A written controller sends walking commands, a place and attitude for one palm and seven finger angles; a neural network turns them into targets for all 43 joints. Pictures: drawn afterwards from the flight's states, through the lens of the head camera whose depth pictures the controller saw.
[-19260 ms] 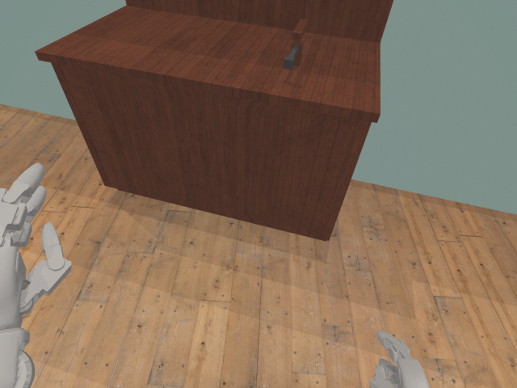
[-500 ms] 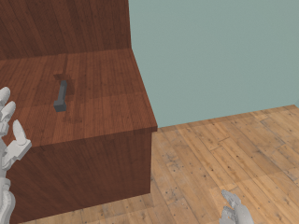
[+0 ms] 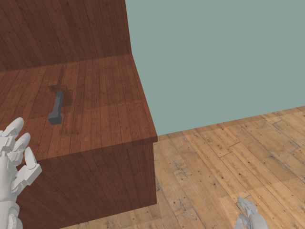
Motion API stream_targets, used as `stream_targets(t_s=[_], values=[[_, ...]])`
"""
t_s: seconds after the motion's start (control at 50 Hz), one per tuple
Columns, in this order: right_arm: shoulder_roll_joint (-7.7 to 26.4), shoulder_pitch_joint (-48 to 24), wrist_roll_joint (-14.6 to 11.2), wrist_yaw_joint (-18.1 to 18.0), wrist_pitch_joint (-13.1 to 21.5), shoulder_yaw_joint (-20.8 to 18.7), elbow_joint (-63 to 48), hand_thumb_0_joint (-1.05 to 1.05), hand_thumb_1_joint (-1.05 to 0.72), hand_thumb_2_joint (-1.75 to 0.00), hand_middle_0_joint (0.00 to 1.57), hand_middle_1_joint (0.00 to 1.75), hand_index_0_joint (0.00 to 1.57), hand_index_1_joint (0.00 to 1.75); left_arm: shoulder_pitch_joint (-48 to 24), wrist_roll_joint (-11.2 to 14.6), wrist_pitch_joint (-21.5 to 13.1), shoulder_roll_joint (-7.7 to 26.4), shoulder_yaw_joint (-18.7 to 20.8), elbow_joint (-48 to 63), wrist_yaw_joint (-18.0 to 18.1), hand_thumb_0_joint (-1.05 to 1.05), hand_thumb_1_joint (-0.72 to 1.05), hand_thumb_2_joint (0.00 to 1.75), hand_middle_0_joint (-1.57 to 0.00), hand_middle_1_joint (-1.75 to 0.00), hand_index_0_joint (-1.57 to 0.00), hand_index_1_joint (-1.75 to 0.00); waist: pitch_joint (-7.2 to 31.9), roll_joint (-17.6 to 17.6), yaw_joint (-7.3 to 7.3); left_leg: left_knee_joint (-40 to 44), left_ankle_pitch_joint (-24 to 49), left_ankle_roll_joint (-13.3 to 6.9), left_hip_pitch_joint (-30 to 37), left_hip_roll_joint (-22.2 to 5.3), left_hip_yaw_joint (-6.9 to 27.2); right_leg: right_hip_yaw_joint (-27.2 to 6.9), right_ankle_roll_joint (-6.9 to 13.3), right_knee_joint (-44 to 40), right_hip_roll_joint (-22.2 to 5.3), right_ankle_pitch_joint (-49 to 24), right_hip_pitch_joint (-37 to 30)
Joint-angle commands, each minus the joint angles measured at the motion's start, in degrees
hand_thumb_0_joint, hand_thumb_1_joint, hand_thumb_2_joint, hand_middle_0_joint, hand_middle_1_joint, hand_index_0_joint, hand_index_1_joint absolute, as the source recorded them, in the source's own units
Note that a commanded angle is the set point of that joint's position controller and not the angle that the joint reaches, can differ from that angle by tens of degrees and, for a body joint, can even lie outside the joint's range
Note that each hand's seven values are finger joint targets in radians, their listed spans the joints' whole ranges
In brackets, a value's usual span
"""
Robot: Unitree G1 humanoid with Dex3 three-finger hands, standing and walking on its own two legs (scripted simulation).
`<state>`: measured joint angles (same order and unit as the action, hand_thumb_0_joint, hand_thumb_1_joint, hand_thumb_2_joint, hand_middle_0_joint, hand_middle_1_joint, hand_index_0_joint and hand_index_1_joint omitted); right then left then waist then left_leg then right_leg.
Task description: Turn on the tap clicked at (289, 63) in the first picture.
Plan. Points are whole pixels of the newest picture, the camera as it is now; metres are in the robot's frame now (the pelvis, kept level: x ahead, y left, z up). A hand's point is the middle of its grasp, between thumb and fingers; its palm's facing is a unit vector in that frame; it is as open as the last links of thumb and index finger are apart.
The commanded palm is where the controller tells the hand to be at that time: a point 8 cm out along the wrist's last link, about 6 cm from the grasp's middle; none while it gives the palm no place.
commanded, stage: turn the palm inward beside the body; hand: left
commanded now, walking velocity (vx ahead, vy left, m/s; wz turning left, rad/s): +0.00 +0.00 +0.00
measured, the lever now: (55, 118) +0.38 +0.35 +0.08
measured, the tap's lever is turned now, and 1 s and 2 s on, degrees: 0 0 0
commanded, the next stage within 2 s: reach beside the lever's end, fingers flat in 1.24 s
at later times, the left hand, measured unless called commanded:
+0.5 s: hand (27, 187) +0.15 +0.26 +0.14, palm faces +0.49 -0.86 -0.13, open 7.4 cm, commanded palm +0.09 +0.30 +0.15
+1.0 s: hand (31, 186) +0.15 +0.25 +0.14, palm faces +0.50 -0.86 -0.09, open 7.4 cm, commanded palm +0.10 +0.30 +0.15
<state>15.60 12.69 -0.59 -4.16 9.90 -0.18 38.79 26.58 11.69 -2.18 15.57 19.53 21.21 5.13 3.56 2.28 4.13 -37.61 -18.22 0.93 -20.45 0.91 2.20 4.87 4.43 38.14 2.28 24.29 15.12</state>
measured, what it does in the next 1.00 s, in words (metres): stands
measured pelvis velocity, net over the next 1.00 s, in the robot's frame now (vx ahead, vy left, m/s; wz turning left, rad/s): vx -0.03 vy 0.03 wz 0.01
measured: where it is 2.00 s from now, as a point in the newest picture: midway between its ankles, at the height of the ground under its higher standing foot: outside the picture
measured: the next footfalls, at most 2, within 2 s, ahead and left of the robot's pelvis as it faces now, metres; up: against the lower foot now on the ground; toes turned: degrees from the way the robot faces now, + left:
none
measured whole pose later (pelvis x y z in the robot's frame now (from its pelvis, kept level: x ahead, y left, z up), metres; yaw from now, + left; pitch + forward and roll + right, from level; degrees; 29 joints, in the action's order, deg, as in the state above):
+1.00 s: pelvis -0.03 +0.03 +0.00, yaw +0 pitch -2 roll +0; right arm 12.8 10.1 0.5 -4.1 12.6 3.2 38.9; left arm 28.6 11.9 5.4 10.2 10.8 27.3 12.4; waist 2.6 3.2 4.6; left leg -36.2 -15.0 -0.8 -18.7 1.8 2.2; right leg 5.0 2.9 35.6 1.4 20.6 12.8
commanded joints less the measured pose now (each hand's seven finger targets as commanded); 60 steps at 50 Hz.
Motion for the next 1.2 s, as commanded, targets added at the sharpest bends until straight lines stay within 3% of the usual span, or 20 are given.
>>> stream_targets(t_s=[0.0, 0.12, 0.14, 0.28, 0.38, 0.42, 0.48, 0.52, 0.58, 0.72, 0.78, 0.9, 0.92, 0.94, 0.98, 1.02, 1.04, 1.08, 1.12, 1.18], values=[[4.7, -5.7, 0.3, -0.8, 4.7, -1.6, -9.4, 0.00, -0.90, -0.90, 0.20, 0.30, 0.20, 0.30, -7.0, -1.3, -5.3, 10.3, 3.8, 15.2, 0.8, 0.00, 0.90, 0.90, -0.20, -0.30, -0.20, -0.30, 6.2, -3.0, -0.42, 1.4, 16.1, -3.2, 5.3, 1.3, -0.6, -5.4, -6.3, -5.7, -3.8, -33.0, 1.2], [4.2, -6.6, 0.6, -0.4, 5.4, -1.2, -9.2, 0.00, -0.90, -0.90, 0.20, 0.30, 0.20, 0.30, -3.1, -1.8, -5.7, 9.4, 3.8, 14.9, 3.6, 0.00, 0.90, 0.90, -0.20, -0.30, -0.20, -0.30, 6.3, 0.3, 0.99, 2.6, 14.7, -2.9, 5.3, 1.1, -0.7, -3.7, -4.4, -5.7, -2.3, -23.9, 2.1], [4.0, -7.2, 0.5, -0.3, 5.4, -1.0, -9.4, 0.00, -0.90, -0.90, 0.20, 0.30, 0.20, 0.30, -3.6, -1.6, -5.1, 7.6, 2.2, 15.2, 3.8, 0.00, 0.90, 0.90, -0.20, -0.30, -0.20, -0.30, 5.9, 1.1, 0.67, 3.0, 14.0, -2.8, 5.3, 0.9, -0.6, -3.4, -4.0, -5.9, -2.2, -21.7, 2.5], [4.0, -9.5, 0.2, -0.9, 5.7, 0.0, -9.8, 0.00, -0.90, -0.90, 0.20, 0.30, 0.20, 0.30, -5.6, -1.2, -0.9, 5.3, -1.1, 14.9, 4.9, 0.00, 0.90, 0.90, -0.20, -0.30, -0.20, -0.30, 0.3, -1.4, 0.24, 6.2, 4.6, -2.9, 3.7, 0.3, 1.0, -3.0, -3.6, -9.2, -1.5, -7.9, 5.1], [3.4, -10.7, 0.5, -1.0, 6.5, 0.7, -9.8, 0.00, -0.90, -0.90, 0.20, 0.30, 0.20, 0.30, -7.0, -2.5, -1.0, 4.4, -3.1, 16.6, 6.2, 0.00, 0.90, 0.90, -0.20, -0.30, -0.20, -0.30, -0.7, 0.3, 0.15, 7.9, -2.0, -2.8, 3.7, 0.2, 1.9, -3.2, -3.4, -9.9, -1.3, -1.9, 6.0], [3.3, -11.1, 0.7, -1.0, 6.7, 0.8, -9.5, 0.00, -0.90, -0.90, 0.20, 0.30, 0.20, 0.30, -6.5, -2.7, -1.1, 5.9, -1.8, 17.5, 6.9, 0.00, 0.90, 0.90, -0.20, -0.30, -0.20, -0.30, -0.2, 1.4, 0.77, 8.7, -4.7, -2.7, 3.3, 0.4, 2.1, -3.4, -3.3, -10.2, -1.3, -0.3, 5.5], [3.1, -11.6, 0.9, -0.6, 7.0, 1.0, -9.7, 0.00, -0.90, -0.90, 0.20, 0.30, 0.20, 0.30, -4.6, -2.5, -1.4, 3.5, -3.5, 18.0, 7.4, 0.00, 0.90, 0.90, -0.20, -0.30, -0.20, -0.30, 0.3, 2.2, 0.60, 9.0, -5.8, -2.5, 3.3, 0.4, 2.3, -3.0, -3.2, -9.8, -1.4, -0.3, 5.2], [3.2, -11.4, 0.9, -0.5, 7.1, 1.0, -9.4, 0.00, -0.90, -0.90, 0.20, 0.30, 0.20, 0.30, -3.2, -2.5, -1.0, 4.2, -2.7, 18.0, 7.8, 0.00, 0.90, 0.90, -0.20, -0.30, -0.20, -0.30, 0.0, 2.4, 0.99, 9.6, -6.2, -2.3, 3.0, 0.3, 2.8, -2.6, -3.0, -9.5, -1.1, -0.7, 4.5], [3.2, -12.2, 0.9, -0.4, 7.0, 1.0, -9.7, 0.00, -0.90, -0.90, 0.20, 0.30, 0.20, 0.30, -2.5, -1.8, 0.0, 2.0, -4.4, 18.1, 7.8, 0.00, 0.90, 0.90, -0.20, -0.30, -0.20, -0.30, -1.0, 1.1, 0.45, 9.5, -6.6, -2.4, 2.7, 0.2, 2.7, -2.5, -3.1, -9.8, -1.3, -0.6, 4.7], [3.4, -11.7, 1.2, -0.8, 6.9, 0.8, -9.3, 0.00, -0.90, -0.90, 0.20, 0.30, 0.20, 0.30, -4.0, -1.3, 1.0, 3.2, -3.0, 19.9, 8.5, 0.00, 0.90, 0.90, -0.20, -0.30, -0.20, -0.30, 0.2, 0.2, 0.46, 8.4, -1.2, -2.5, 4.1, 0.3, 2.7, -2.4, -3.1, -9.9, -1.2, -4.0, 4.0], [3.2, -11.6, 1.1, -0.6, 7.0, 0.9, -9.3, 0.00, -0.90, -0.90, 0.20, 0.30, 0.20, 0.30, -4.4, -0.9, 1.1, 1.5, -4.5, 19.8, 8.2, 0.00, 0.90, 0.90, -0.20, -0.30, -0.20, -0.30, 0.7, 1.6, 0.27, 8.2, 0.3, -2.3, 4.7, 0.3, 2.5, -2.3, -2.9, -9.6, -1.3, -5.2, 3.8], [3.4, -11.3, 1.1, -0.8, 6.6, 0.9, -9.5, 0.00, -0.90, -0.90, 0.20, 0.30, 0.20, 0.30, -2.6, -0.6, 3.5, 1.6, -4.5, 19.1, 7.2, 0.00, 0.90, 0.90, -0.20, -0.30, -0.20, -0.30, 1.4, 0.0, 0.68, 7.7, 5.3, -2.4, 5.5, 0.4, 1.9, -2.4, -3.0, -10.0, -1.4, -9.3, 2.2], [3.4, -11.2, 1.0, -0.8, 6.3, 0.8, -9.3, 0.00, -0.90, -0.90, 0.20, 0.30, 0.20, 0.30, -2.2, -0.8, 4.0, 2.5, -3.5, 19.0, 7.2, 0.00, 0.90, 0.90, -0.20, -0.30, -0.20, -0.30, 1.1, 1.8, 1.12, 7.9, 5.4, -2.3, 5.7, 0.5, 1.8, -2.6, -2.9, -10.4, -1.3, -9.1, 2.0], [3.2, -11.3, 0.9, -0.8, 6.2, 1.0, -9.6, 0.00, -0.90, -0.90, 0.20, 0.30, 0.20, 0.30, -2.5, -0.7, 4.2, 1.1, -4.9, 19.0, 7.1, 0.00, 0.90, 0.90, -0.20, -0.30, -0.20, -0.30, 0.5, 0.8, 0.58, 8.1, 5.7, -2.3, 5.8, 0.4, 1.9, -2.3, -3.0, -10.3, -1.4, -9.5, 2.1], [3.3, -11.3, 1.1, -0.8, 6.1, 0.8, -9.7, 0.00, -0.90, -0.90, 0.20, 0.30, 0.20, 0.30, -2.4, -0.3, 4.4, 1.6, -3.5, 18.8, 7.4, 0.00, 0.90, 0.90, -0.20, -0.30, -0.20, -0.30, 1.5, -1.3, 0.93, 7.7, 7.4, -2.5, 5.9, 0.5, 1.8, -2.4, -3.1, -10.2, -1.4, -11.3, 1.4], [3.4, -11.0, 1.1, -0.9, 5.8, 0.6, -9.5, 0.00, -0.90, -0.90, 0.20, 0.30, 0.20, 0.30, -2.5, -0.3, 4.4, 2.9, -2.3, 18.8, 7.5, 0.00, 0.90, 0.90, -0.20, -0.30, -0.20, -0.30, 1.6, -1.4, 1.08, 7.1, 8.5, -2.5, 6.2, 0.6, 1.4, -2.7, -3.3, -10.5, -1.3, -12.4, 1.4], [3.1, -11.5, 1.0, -0.9, 5.7, 0.7, -9.7, 0.00, -0.90, -0.90, 0.20, 0.30, 0.20, 0.30, -3.1, -0.1, 4.3, 1.0, -3.9, 18.6, 7.4, 0.00, 0.90, 0.90, -0.20, -0.30, -0.20, -0.30, 1.1, -1.8, 0.62, 7.0, 8.2, -2.6, 6.2, 0.6, 1.3, -2.7, -3.4, -10.6, -1.6, -12.3, 1.9], [3.2, -11.1, 1.1, -0.8, 5.9, 0.6, -9.7, 0.00, -0.90, -0.90, 0.20, 0.30, 0.20, 0.30, -3.5, -0.1, 3.6, 1.4, -3.4, 19.0, 7.5, 0.00, 0.90, 0.90, -0.20, -0.30, -0.20, -0.30, 2.1, -1.9, 0.70, 6.6, 9.2, -2.7, 6.5, 0.7, 1.1, -3.0, -3.4, -10.3, -1.6, -13.8, 1.3], [3.2, -10.7, 1.2, -0.7, 5.9, 0.5, -9.5, 0.00, -0.90, -0.90, 0.20, 0.30, 0.20, 0.30, -3.6, -0.7, 3.2, 2.6, -2.8, 19.8, 7.6, 0.00, 0.90, 0.90, -0.20, -0.30, -0.20, -0.30, 2.6, 1.1, 1.01, 6.3, 10.2, -2.6, 6.8, 0.8, 0.7, -3.3, -3.3, -10.2, -1.7, -14.9, 1.0], [3.1, -10.4, 1.2, -0.6, 6.0, 0.5, -9.7, 0.00, -0.90, -0.90, 0.20, 0.30, 0.20, 0.30, -2.8, -0.6, 2.8, 1.3, -4.1, 19.2, 7.3, 0.00, 0.90, 0.90, -0.20, -0.30, -0.20, -0.30, 3.4, -0.3, 0.72, 5.7, 11.6, -2.7, 6.6, 0.9, 0.6, -3.5, -3.6, -9.6, -2.0, -17.9, 0.4]])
